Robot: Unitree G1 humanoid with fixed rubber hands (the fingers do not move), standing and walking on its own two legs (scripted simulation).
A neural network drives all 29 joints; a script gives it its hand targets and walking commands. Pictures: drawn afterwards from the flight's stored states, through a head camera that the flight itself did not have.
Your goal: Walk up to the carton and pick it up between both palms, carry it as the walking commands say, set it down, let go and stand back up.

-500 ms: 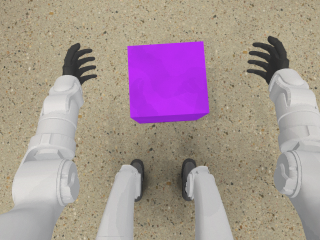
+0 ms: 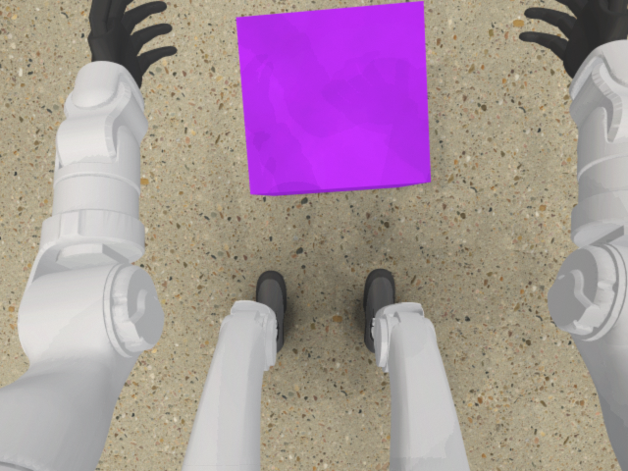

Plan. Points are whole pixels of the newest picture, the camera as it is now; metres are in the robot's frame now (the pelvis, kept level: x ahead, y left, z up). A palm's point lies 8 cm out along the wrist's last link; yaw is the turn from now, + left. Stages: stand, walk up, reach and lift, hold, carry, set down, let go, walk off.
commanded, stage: reach and lift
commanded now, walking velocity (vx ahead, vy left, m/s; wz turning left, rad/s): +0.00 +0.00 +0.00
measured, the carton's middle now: (332, 119) +0.55 -0.01 -0.50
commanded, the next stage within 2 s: none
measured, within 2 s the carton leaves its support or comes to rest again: neither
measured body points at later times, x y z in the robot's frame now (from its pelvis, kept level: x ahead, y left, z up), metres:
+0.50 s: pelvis -0.03 +0.00 -0.15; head +0.33 -0.02 +0.12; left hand +0.54 +0.21 -0.27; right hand +0.55 -0.26 -0.27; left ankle +0.07 +0.14 -0.61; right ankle +0.08 -0.13 -0.61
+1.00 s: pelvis -0.04 +0.00 -0.25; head +0.34 -0.01 -0.02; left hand +0.53 +0.21 -0.42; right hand +0.55 -0.24 -0.42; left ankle +0.07 +0.14 -0.61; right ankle +0.08 -0.13 -0.61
